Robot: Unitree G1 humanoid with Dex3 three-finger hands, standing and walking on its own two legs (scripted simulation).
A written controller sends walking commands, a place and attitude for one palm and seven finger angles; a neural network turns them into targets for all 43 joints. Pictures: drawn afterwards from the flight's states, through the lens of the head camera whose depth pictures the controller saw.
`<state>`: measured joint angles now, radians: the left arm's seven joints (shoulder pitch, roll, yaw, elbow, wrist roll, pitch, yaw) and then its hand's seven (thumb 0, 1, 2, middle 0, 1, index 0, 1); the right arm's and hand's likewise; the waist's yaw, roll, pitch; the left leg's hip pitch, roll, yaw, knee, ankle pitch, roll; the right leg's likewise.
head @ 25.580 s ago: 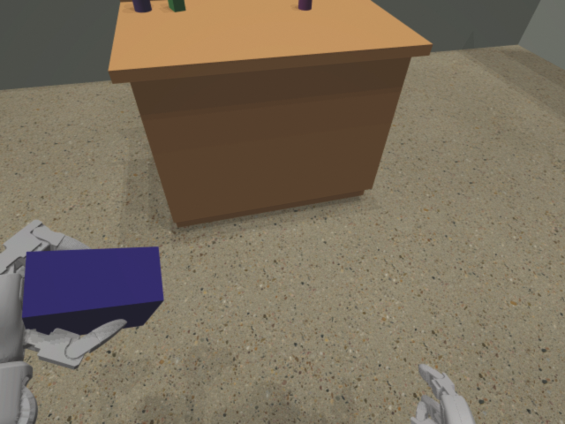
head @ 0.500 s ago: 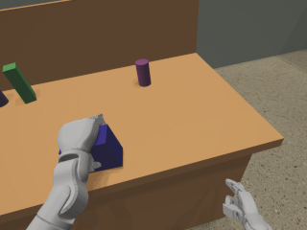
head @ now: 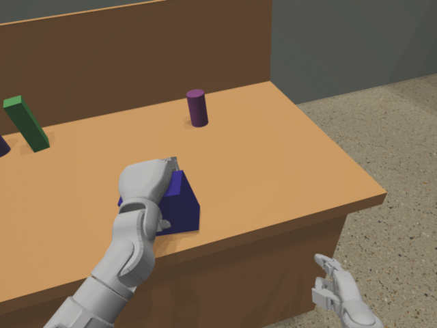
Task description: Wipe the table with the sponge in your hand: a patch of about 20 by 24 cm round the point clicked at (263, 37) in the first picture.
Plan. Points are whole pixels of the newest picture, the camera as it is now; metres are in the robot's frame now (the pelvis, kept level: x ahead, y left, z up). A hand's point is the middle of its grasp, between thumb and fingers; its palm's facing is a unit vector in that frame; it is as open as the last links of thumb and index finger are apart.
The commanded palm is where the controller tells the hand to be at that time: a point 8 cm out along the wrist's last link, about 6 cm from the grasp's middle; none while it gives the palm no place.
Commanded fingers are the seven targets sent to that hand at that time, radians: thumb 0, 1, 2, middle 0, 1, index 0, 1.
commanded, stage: wipe forward along the third lane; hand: left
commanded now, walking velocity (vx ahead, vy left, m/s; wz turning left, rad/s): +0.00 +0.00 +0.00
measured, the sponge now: (166, 211) +0.31 +0.16 +0.08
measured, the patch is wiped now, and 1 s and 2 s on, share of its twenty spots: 0.85 0.95 1.00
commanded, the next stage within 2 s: wipe back along the third lane in 1.52 s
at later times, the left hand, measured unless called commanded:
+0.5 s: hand (162, 178) +0.36 +0.18 +0.11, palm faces +0.01 -0.06 -1.00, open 10.1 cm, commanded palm +0.34 +0.19 +0.15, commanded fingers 0.00 0.10 1.30 -1.20 -1.60 -1.20 -1.60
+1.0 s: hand (159, 161) +0.41 +0.20 +0.12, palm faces -0.04 -0.02 -1.00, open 10.1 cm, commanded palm +0.39 +0.21 +0.15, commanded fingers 0.00 0.10 1.30 -1.20 -1.60 -1.20 -1.60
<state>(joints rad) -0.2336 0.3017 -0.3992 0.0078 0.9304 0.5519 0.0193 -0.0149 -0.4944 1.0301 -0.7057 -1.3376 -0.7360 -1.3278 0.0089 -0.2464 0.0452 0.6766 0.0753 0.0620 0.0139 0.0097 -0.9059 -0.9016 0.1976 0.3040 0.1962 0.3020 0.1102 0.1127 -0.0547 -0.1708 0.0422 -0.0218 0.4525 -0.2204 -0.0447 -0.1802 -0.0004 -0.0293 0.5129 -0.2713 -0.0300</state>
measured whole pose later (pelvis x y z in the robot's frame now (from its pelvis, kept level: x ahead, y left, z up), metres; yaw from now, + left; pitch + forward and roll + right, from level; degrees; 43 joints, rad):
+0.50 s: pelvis +0.00 -0.01 +0.00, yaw -1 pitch -1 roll +1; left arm -0.49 0.28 -0.31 0.44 0.96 0.58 0.01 -0.03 -0.52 1.04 -0.73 -1.33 -0.76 -1.30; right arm 0.08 -0.28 0.04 0.72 0.08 0.08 -0.04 0.01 -0.91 -0.90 0.20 0.30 0.20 0.30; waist 0.05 0.10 -0.08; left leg -0.23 0.05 -0.01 0.45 -0.22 -0.03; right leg -0.25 0.01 -0.02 0.53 -0.27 -0.04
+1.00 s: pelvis +0.00 -0.02 +0.00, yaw +0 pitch +3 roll +1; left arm -0.71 0.35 -0.21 0.77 0.96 0.41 0.02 0.00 -0.53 1.05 -0.74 -1.32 -0.77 -1.30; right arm 0.16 -0.28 0.02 0.73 0.08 0.08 -0.06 0.01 -0.91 -0.90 0.20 0.30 0.20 0.30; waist 0.01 0.08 -0.10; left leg -0.32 0.06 -0.03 0.48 -0.22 -0.02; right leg -0.33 0.02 -0.04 0.53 -0.27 -0.05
